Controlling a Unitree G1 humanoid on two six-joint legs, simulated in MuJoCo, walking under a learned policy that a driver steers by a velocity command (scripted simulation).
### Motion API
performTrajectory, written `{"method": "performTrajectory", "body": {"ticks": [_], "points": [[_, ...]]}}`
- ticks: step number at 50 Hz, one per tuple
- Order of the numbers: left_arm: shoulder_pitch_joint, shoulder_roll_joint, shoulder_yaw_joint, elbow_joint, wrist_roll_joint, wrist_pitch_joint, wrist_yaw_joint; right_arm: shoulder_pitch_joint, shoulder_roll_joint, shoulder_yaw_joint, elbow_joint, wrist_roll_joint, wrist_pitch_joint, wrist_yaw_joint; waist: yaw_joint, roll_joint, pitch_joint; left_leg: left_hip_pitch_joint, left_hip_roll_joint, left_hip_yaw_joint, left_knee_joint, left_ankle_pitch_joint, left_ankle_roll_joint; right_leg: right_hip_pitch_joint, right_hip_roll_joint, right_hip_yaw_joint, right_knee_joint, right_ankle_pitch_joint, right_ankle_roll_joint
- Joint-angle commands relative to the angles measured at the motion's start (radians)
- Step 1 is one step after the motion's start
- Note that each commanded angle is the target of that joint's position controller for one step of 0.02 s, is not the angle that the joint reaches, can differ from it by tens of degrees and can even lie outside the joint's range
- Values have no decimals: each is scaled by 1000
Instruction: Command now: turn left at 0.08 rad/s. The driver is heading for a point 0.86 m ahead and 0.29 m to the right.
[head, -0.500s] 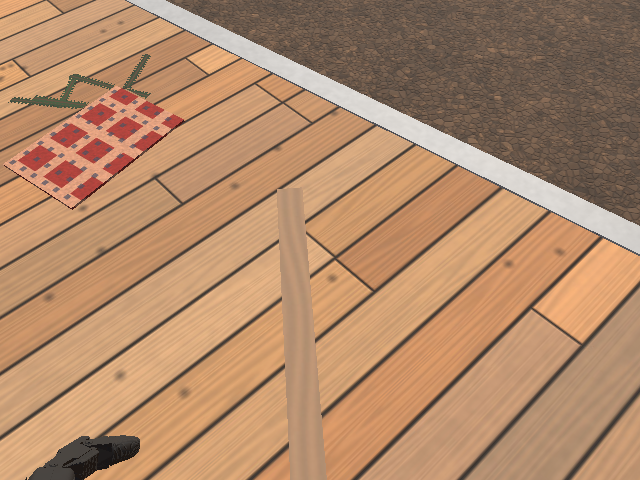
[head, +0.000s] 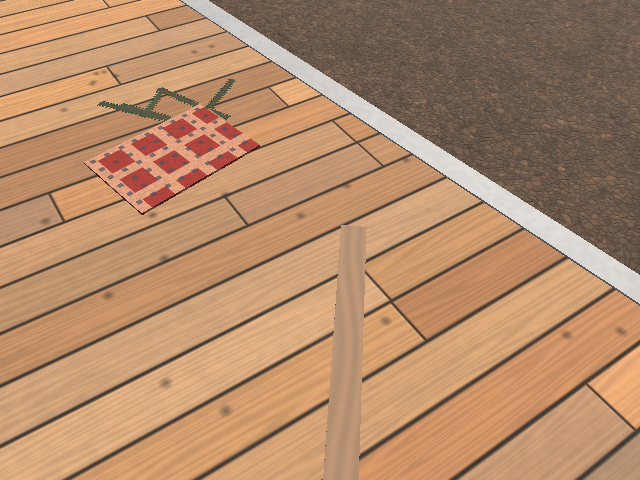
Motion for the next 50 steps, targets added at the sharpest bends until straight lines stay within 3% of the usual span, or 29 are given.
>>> {"method": "performTrajectory", "body": {"ticks": [1, 4, 12, 29, 30, 31, 32, 33, 34, 35, 36, 38, 40, 41, 42, 43, 44, 45, 46, 47, 48, 50], "points": [[-17, 93, 23, -61, 0, -21, 2, 5, -140, -39, -45, 4, -15, -3, -18, 42, 11, -48, 92, -106, -139, 112, 39, 32, -19, 28, -60, 148, -17], [-9, 80, 21, -54, -1, -27, 10, 4, -127, -39, -36, 5, -13, -7, -18, 20, -11, -39, 83, -94, -124, 182, 39, 59, -21, 27, -54, 186, -10], [5, 71, 22, -49, -6, -21, 32, 21, -103, -42, 15, 10, -20, -8, -15, 26, -32, -33, 64, -70, -107, 249, 29, 87, -24, 24, -32, 209, -11], [47, 51, 29, 29, -12, -5, 52, 72, -97, -49, 176, 17, -27, -25, -22, 24, 4, -23, 49, -44, -115, 263, 8, 97, -17, 16, -44, 217, -16], [84, 50, 33, 50, -16, -1, 53, 113, -112, -56, 201, 24, -21, -29, -26, 43, -41, -3, 32, -34, -122, 45, 29, 102, 23, -30, -9, 7, -23], [90, 52, 37, 58, -27, -1, 52, 143, -143, -69, 215, 37, -16, -30, -39, 70, 0, -27, 44, -70, -150, -304, 68, 25, 50, -53, 31, -258, -39], [46, 53, 37, 38, -32, -11, 51, 172, -173, -78, 213, 45, -20, -31, -70, 104, 82, -53, 113, -181, -212, -562, 121, -116, 49, -42, 89, -396, -50], [-16, 27, 29, 3, -50, -33, 45, 205, -211, -88, 214, 52, -35, -30, -95, 182, 147, -40, 230, -360, -322, -718, 192, -240, 52, -60, 193, -355, -57], [-85, 3, 18, -31, -63, -63, 39, 175, -234, -93, 205, 57, -53, -30, -100, 241, 213, -71, 334, -527, -409, -700, 251, -295, 29, -38, 291, -229, -75], [-127, 34, 25, -49, -62, -88, 32, 153, -217, -88, 190, 51, -75, -29, -109, 233, 234, -37, 391, -598, -445, -587, 280, -391, -21, 29, 363, -238, -98], [-134, 47, 28, -58, -61, -107, 22, 135, -196, -81, 181, 45, -94, -25, -101, 206, 208, 35, 410, -601, -442, -492, 276, -457, -55, 65, 398, -240, -119], [-75, 44, 23, -49, -62, -126, 4, 77, -189, -75, 154, 55, -101, -14, -62, 180, 130, 68, 356, -438, -414, -334, 216, -374, -81, 55, 243, -211, -138], [64, 35, 28, 16, -49, -133, -7, 21, -209, -78, 148, 66, -86, -7, 11, 166, 53, -97, 212, -202, -339, -228, 158, 13, 16, -82, 35, -49, -109], [224, 45, 41, 64, 29, -92, -27, 21, -240, -99, 174, -24, -70, 4, 89, 79, 10, -195, 123, -104, -227, -289, 158, 256, 123, -208, -51, -8, -86], [414, 93, 66, 126, 39, -82, -19, 5, -192, -89, 171, -44, -75, 7, 172, -44, -38, -397, 58, -33, 36, -192, 143, 542, 86, -139, -9, -54, -87], [594, 178, 80, 135, 58, -86, -7, -86, -68, -52, 119, -49, -90, 8, 259, -321, -94, -583, -28, 46, 510, -235, 110, 603, -207, 314, -195, -487, -135], [469, 151, 54, 102, 56, -79, -3, -72, -36, -46, 68, -19, -102, 22, 145, -308, -17, -746, -75, -84, 678, -173, 122, 460, -341, 824, -446, -702, -222], [314, 145, 54, 63, 46, -72, -3, -103, -68, -48, 53, -15, -101, 31, 59, -113, 98, -823, 59, -80, 745, -27, 124, 368, -386, 780, -445, -732, -258], [246, 132, 54, 45, 33, -81, -7, -101, -107, -53, 63, -26, -101, 43, 29, 7, 97, -768, 112, -43, 721, 77, 109, 298, -348, 663, -415, -603, -252], [225, 123, 49, 46, 23, -90, -12, -62, -114, -56, 84, -35, -95, 51, 0, 20, 76, -686, 140, -32, 665, 107, 88, 246, -286, 526, -424, -502, -232], [214, 94, 38, 51, 17, -99, -12, -41, -113, -55, 95, -41, -83, 59, -16, -20, 78, -634, 153, -13, 632, 127, 66, 203, -234, 432, -449, -428, -214], [265, 53, 26, 92, 9, -115, -8, -73, -95, -47, 85, -29, -61, 72, -12, -67, 112, -639, 152, 28, 609, 186, 42, 190, -181, 320, -492, -285, -209]]}}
